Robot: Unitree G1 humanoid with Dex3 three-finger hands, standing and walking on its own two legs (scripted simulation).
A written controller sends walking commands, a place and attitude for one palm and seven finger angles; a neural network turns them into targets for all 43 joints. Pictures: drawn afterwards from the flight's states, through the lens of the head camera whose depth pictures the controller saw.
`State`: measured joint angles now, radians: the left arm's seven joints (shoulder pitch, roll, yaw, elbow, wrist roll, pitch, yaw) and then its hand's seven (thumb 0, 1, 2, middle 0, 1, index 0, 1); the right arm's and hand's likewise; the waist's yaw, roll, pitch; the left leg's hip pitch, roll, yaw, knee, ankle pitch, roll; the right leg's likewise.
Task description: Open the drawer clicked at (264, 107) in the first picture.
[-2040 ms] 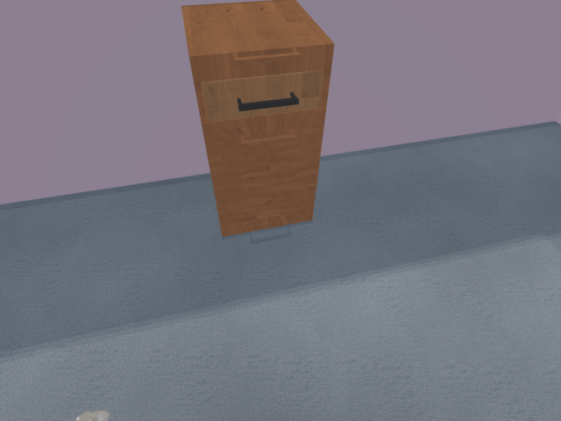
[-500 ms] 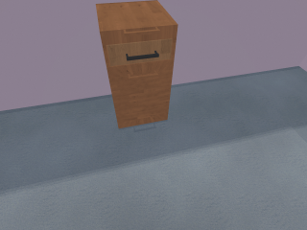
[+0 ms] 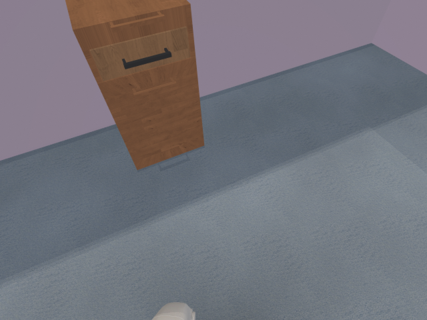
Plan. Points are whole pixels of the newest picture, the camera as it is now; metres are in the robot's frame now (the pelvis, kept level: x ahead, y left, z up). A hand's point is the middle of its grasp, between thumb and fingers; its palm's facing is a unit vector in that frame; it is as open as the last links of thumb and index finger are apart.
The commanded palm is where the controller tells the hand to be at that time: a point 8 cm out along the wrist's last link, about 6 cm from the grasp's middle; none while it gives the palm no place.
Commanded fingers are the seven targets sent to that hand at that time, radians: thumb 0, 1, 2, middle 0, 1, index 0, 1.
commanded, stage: walk to a spot facing it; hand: left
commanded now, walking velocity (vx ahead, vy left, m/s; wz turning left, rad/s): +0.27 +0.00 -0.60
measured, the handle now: (146, 57) +1.03 +0.37 -0.08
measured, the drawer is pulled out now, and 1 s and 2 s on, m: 0.00 0.00 0.00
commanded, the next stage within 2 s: turn to face it in 1.38 s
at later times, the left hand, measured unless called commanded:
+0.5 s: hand (120, 286) +0.20 +0.24 -0.15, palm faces -0.24 -0.95 -0.21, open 7.4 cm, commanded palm none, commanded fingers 0.00 0.90 0.90 -0.20 -0.30 -0.20 -0.30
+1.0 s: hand (221, 207) +0.41 +0.03 -0.15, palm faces -0.54 -0.82 -0.21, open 7.2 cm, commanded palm none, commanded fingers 0.00 0.90 0.90 -0.20 -0.30 -0.20 -0.30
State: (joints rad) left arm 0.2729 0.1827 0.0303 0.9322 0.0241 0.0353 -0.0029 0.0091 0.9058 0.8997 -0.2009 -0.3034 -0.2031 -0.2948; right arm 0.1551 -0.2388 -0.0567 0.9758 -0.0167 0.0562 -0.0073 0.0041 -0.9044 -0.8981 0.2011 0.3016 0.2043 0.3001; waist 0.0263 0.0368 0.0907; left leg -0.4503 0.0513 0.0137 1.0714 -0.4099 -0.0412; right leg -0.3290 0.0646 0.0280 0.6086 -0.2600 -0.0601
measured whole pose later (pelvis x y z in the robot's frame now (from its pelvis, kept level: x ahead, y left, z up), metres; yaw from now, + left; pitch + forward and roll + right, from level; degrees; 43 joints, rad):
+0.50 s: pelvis +0.07 +0.04 +0.02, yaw -17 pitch +0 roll -1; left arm 0.25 0.28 0.11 0.92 0.04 0.04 -0.06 0.01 0.91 0.90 -0.19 -0.30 -0.20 -0.29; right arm 0.37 -0.19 -0.02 0.97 -0.02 -0.06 -0.02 0.00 -0.90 -0.90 0.20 0.30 0.20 0.30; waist 0.01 -0.04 -0.02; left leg -0.04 0.06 0.15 0.35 -0.32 0.00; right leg -0.64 -0.04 0.00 1.15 -0.21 0.03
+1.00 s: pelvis +0.22 -0.08 +0.00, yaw -32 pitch -1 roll -1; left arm 0.17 0.20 0.06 0.97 0.03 -0.03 0.00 0.00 0.94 0.90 -0.20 -0.30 -0.20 -0.30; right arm 0.27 -0.18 -0.05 0.96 -0.03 -0.02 0.00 0.00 -0.91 -0.90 0.20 0.30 0.20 0.30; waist -0.06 0.01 0.05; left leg -0.57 0.18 0.06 1.05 -0.28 -0.05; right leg -0.29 0.07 -0.08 0.50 -0.20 -0.09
